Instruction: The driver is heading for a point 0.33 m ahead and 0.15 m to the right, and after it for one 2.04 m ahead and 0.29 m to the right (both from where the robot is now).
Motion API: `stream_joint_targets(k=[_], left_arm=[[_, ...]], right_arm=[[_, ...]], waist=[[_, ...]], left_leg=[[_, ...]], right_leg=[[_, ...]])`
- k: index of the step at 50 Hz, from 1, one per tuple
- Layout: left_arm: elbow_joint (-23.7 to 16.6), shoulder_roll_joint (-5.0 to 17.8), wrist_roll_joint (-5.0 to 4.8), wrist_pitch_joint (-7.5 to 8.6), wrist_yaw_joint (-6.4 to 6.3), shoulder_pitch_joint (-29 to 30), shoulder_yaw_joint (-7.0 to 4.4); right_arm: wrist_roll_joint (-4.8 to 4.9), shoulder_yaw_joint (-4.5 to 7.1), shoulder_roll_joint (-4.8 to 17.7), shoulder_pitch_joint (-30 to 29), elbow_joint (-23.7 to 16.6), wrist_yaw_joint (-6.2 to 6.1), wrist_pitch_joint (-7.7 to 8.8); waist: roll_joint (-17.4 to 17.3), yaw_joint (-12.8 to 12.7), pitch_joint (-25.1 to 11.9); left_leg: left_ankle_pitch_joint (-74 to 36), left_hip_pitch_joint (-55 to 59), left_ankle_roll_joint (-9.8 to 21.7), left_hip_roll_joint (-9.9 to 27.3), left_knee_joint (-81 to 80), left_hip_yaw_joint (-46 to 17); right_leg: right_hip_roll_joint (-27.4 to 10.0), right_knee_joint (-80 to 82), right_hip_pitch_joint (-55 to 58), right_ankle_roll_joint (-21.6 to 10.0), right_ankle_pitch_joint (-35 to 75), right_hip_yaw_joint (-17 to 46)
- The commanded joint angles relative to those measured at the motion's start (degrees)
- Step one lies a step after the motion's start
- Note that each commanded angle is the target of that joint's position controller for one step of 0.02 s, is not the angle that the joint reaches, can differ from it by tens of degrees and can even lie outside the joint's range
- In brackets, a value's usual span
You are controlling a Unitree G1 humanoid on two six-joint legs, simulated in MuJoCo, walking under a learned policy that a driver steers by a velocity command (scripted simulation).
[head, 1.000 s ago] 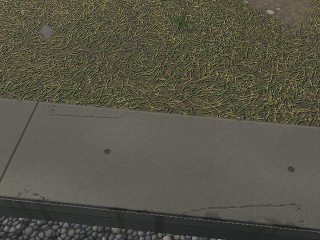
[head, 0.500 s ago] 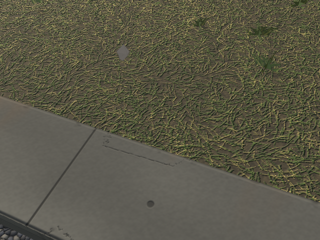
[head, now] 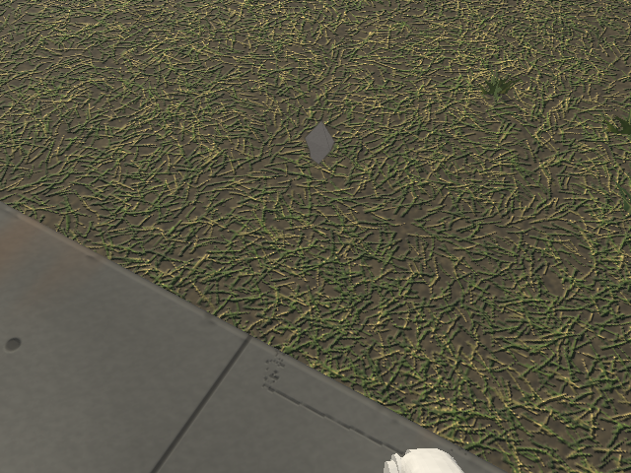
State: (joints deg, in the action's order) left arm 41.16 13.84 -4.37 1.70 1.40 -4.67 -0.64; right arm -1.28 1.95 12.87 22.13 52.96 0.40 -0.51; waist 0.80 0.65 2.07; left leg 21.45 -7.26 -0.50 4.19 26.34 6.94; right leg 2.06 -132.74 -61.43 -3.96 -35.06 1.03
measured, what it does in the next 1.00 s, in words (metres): climbs, turning right: right foot 0.18 m higher, then left foot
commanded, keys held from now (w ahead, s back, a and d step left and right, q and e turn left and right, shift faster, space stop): w+e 0.46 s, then w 0.24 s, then w+q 0.30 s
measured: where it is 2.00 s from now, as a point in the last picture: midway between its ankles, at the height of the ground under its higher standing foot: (357, 162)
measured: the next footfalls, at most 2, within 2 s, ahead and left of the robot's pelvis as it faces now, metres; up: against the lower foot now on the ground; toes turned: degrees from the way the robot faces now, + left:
right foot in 0.14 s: +0.25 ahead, -0.05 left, +0.18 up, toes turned +1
left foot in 0.58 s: +0.61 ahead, +0.05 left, +0.18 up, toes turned -23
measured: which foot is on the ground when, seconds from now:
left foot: down 0.00-0.16, up 0.18-0.56, down 0.58-1.00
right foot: up 0.00-0.12, down 0.14-0.58, up 0.60-1.00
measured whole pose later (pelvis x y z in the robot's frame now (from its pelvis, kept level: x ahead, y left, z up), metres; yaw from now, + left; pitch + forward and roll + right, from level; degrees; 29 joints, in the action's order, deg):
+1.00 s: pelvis +0.64 -0.06 +0.18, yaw -16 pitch +3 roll +1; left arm 35.9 11.9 -0.2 6.4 1.2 2.2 -0.3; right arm 1.6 2.4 13.1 29.0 46.9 -0.1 3.4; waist 1.4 8.4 0.3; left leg 17.7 -3.4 3.0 -4.5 18.6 -6.4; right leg -1.2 -31.0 -32.7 1.8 -0.8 4.7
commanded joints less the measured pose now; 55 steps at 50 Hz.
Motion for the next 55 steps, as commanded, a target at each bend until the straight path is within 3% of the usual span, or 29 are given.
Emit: stream_joint_targets(k=[1, 2, 3, 5, 6, 7, 8, 9, 10, 11, 12, 13, 16, 19, 21, 25, 27, 29, 30, 31, 32, 34, 38, 42, 48, 52, 53, 54, 55], left_arm=[[-14.7, -5.7, 1.37, 0.63, 1.01, 2.0, 4.70], [-11.8, -1.5, 2.05, 0.17, 0.26, -6.2, 3.39], [-9.3, 1.3, 4.20, 0.07, -0.40, -13.1, 2.02], [-8.2, 4.6, 5.39, -0.38, -2.79, -13.1, 0.03], [-7.6, 8.1, 5.69, -1.07, -3.09, -17.5, -1.45], [-6.1, 11.7, 4.92, -1.59, -2.30, -20.8, -2.77], [-3.5, 14.3, 4.02, -1.88, -1.01, -21.1, -3.90], [-4.8, 18.0, 5.34, -1.62, -1.01, -13.0, -3.88], [-6.6, 8.2, 5.52, -0.39, -0.33, -7.0, -0.39], [-3.1, 1.6, 4.33, 0.56, 0.83, -12.1, 0.91], [0.7, 1.3, 2.16, 1.43, 1.66, -14.5, 0.67], [2.7, -1.0, 2.30, 1.95, 2.16, -14.8, 0.75], [1.2, -0.8, 2.32, 2.19, 1.67, -9.8, 0.23], [1.2, 2.3, 2.47, 3.17, -0.93, -17.0, -0.90], [2.6, 3.6, 2.15, 1.81, -3.06, -22.0, -1.50], [2.1, 7.2, 2.32, 0.87, -3.75, -22.6, -2.73], [1.6, 7.3, 2.42, 0.64, -3.60, -20.5, -3.20], [-1.3, 5.1, 4.89, 1.03, -2.40, -16.6, -2.62], [-0.7, -2.2, 6.94, 1.56, -1.96, -26.3, -0.97], [1.0, 0.4, 2.52, 1.94, -1.97, -33.7, -0.78], [1.1, 5.5, 2.06, 2.31, -2.24, -26.5, -1.90], [-3.1, 6.9, 3.61, 3.28, -1.85, -10.4, -2.36], [-5.2, 2.8, 4.41, 3.93, -1.31, -9.4, -1.82], [-7.6, 0.6, 5.21, 4.43, -1.00, -1.1, -0.58], [-9.6, 3.3, 3.92, 5.57, -0.29, 10.1, -1.48], [-8.5, 7.4, 4.08, 6.20, -1.07, 2.2, -4.17], [-7.5, 10.1, 5.03, 6.26, -1.78, -7.2, -5.23], [-6.3, 14.7, 5.82, 5.36, -2.46, -15.8, -6.43], [-4.8, 12.3, 4.66, 4.64, -1.92, -17.5, -5.98]], right_arm=[[-1.26, -3.03, 0.3, -20.4, -5.5, -0.15, 1.10], [-2.16, -2.85, 2.2, -23.7, -7.0, -1.27, 2.34], [-0.94, -1.23, 8.5, -21.6, -7.5, -2.17, 4.56], [1.48, 2.48, 22.5, -13.4, -5.8, -2.35, 5.75], [2.88, 3.25, 24.3, -13.1, -5.3, -2.28, 4.19], [3.43, 3.00, 22.1, -15.1, -6.4, -2.66, 2.31], [2.99, 2.53, 15.4, -15.5, -8.8, -3.92, 1.83], [-1.09, 0.62, 6.4, -12.3, -14.3, -1.44, 3.98], [0.23, 0.94, 3.7, -2.6, -14.0, 2.10, 6.84], [1.84, 0.70, 3.4, -8.4, -16.7, 3.34, 7.31], [1.32, -0.91, -0.4, -13.0, -18.9, 2.52, 7.86], [0.26, -2.96, -3.6, -12.0, -19.7, 2.01, 7.46], [0.48, -2.86, 1.6, -13.6, -20.7, 1.06, 7.04], [-1.22, -2.31, 2.7, -26.0, -25.8, -0.46, 8.19], [0.31, -3.08, -0.3, -30.7, -27.0, -0.50, 8.58], [3.22, 0.85, 6.0, -28.9, -25.3, -0.12, 7.99], [2.63, 2.32, 7.4, -23.7, -23.8, -0.30, 8.41], [1.23, 3.05, 9.7, -8.6, -20.8, -0.68, 8.58], [0.88, 3.59, 13.2, -3.9, -19.4, -0.66, 8.22], [1.09, 4.46, 13.6, 2.0, -15.4, 0.19, 8.01], [1.51, 3.56, 7.5, -1.5, -16.7, -0.01, 8.15], [1.07, 2.39, 6.4, -6.7, -16.5, 0.00, 8.04], [1.51, 1.57, 4.4, -4.6, -13.4, 0.89, 7.90], [1.91, 2.77, 9.1, -2.1, -12.5, 0.05, 6.79], [3.09, 2.58, 9.5, 5.8, -9.6, -0.78, 4.63], [2.95, 3.03, 9.9, 3.9, -9.9, -1.39, 3.46], [2.29, 2.66, 8.7, 1.0, -11.8, -1.35, 3.81], [2.05, 1.28, 3.7, 5.4, -13.3, -1.57, 4.61], [2.77, 1.00, 5.2, 8.9, -13.9, -1.54, 5.09]], waist=[[-10.7, -13.5, 6.9], [-10.5, -16.7, 3.2], [-9.6, -18.8, -4.5], [-11.5, -18.0, -14.5], [-14.1, -20.4, -17.9], [-13.2, -20.9, -16.8], [-3.7, -17.2, -10.9], [26.0, -4.7, -9.7], [18.2, 1.3, -14.4], [8.1, 1.0, -3.5], [0.2, 2.7, 6.8], [0.2, 4.4, 5.9], [-5.0, 5.9, 3.0], [-1.0, -0.3, 0.1], [3.4, -3.2, -3.5], [8.4, -3.5, -6.9], [7.9, -0.6, -8.1], [5.5, 5.5, -19.4], [-12.1, 0.3, -23.9], [-26.6, 0.7, -26.0], [-12.6, 2.7, -16.3], [0.9, 2.2, -4.6], [-4.2, -1.5, -3.5], [-3.3, 0.3, -2.0], [-5.8, 4.2, -1.3], [-7.4, -1.8, -5.8], [-5.6, -6.7, -12.6], [6.9, -7.5, -22.0], [17.0, -6.3, -25.2]], left_leg=[[-32.8, -28.6, 3.4, 8.0, -24.5, 9.4], [-44.1, -36.6, 4.3, 3.4, -24.7, 16.2], [-64.8, -34.9, 5.6, 2.2, -21.2, 15.8], [-114.6, -11.5, 8.1, 9.3, -12.3, 10.3], [-126.3, 1.3, 9.8, 13.2, -2.0, 6.5], [-123.1, 11.5, 9.6, 13.1, 12.0, 4.4], [-72.0, 2.7, 7.0, 6.6, 34.4, 0.3], [-5.0, -17.3, 2.1, -14.8, 67.8, -8.4], [-1.8, -26.6, 4.7, -12.7, 86.2, -20.9], [-0.9, -32.2, 7.3, -12.3, 89.8, -18.5], [0.9, -40.5, 8.1, -10.0, 86.6, -15.5], [0.4, -42.9, 7.9, -8.6, 86.8, -14.3], [-3.5, -39.6, 6.2, -3.3, 62.2, -9.8], [-13.9, -32.3, 1.8, -4.1, 34.8, -4.2], [-18.1, -27.1, -0.2, -7.0, 17.7, -3.8], [-25.7, -15.2, -1.7, -9.0, 1.5, -7.3], [-25.0, -10.2, 0.9, -8.4, -3.1, -7.5], [-22.1, 12.9, 7.0, 1.5, 0.8, -15.2], [-31.3, 28.0, 13.0, 13.1, 3.4, -32.2], [-7.8, 34.0, 23.3, 22.2, -6.5, -58.7], [4.1, 25.2, 20.6, 18.6, -10.7, -55.5], [-7.2, 6.7, 16.2, 12.7, -13.0, -37.4], [-22.1, 1.2, 15.2, 5.3, -15.0, -26.2], [-27.6, -4.6, 15.0, 3.8, -16.3, -21.9], [-23.8, -2.0, 12.3, 4.3, -11.7, -24.0], [-29.9, -1.6, 8.5, 2.1, -0.7, -25.4], [-26.5, -9.3, 6.6, -0.5, 11.5, -23.2], [-5.2, -27.2, 2.8, -7.2, 30.7, -15.6], [13.3, -37.1, 1.7, -6.1, 42.0, -14.9]], right_leg=[[-3.6, 23.8, 6.4, -0.8, 11.1, -1.9], [-0.2, 32.2, 24.2, 0.9, 19.8, -7.5], [3.5, 38.2, 41.5, 2.2, 25.2, -10.8], [5.3, 47.5, 47.0, 1.1, 14.4, -13.8], [5.3, 53.7, 47.0, -0.3, 11.4, -13.8], [4.8, 71.2, 44.7, -2.4, 11.7, -7.5], [4.0, 90.4, 50.1, -6.4, 19.1, 9.1], [-5.5, 106.5, 50.6, -16.4, 38.6, 47.7], [-12.0, 116.4, 48.7, -17.1, 18.9, 61.5], [-10.9, 116.9, 39.1, -14.3, 8.3, 57.6], [-7.1, 113.4, 34.9, -11.7, 8.5, 44.2], [-6.0, 109.1, 34.8, -9.7, 18.3, 34.3], [1.0, 113.0, 34.4, -7.9, 20.5, 19.5], [0.4, 118.5, 39.3, -9.3, 38.2, 18.4], [0.6, 117.5, 45.5, -8.4, 42.6, 17.4], [-5.2, 114.3, 55.6, -5.6, 42.7, 23.4], [-5.6, 105.6, 60.9, -3.5, 57.6, 22.4], [-4.0, 86.7, 53.0, -1.8, 51.4, 20.6], [3.6, 71.1, 39.0, 0.3, 8.5, 15.2], [4.6, 55.1, 22.0, 2.3, 0.7, 10.8], [0.4, 49.9, 17.7, 2.5, 7.0, 11.9], [-2.9, 52.4, 20.2, 2.1, 15.3, 8.5], [-6.8, 64.8, 21.3, 3.0, 17.9, 4.4], [-6.4, 84.1, 24.5, 5.7, 25.9, 1.3], [-1.6, 101.4, 32.9, 6.2, 36.6, 1.9], [-1.6, 109.0, 49.4, 2.1, 32.4, 2.2], [-8.8, 106.0, 64.1, -1.4, 33.7, 7.7], [-22.7, 104.9, 85.1, -8.7, 35.8, 24.6], [-28.3, 110.3, 86.9, -13.5, 25.4, 40.6]])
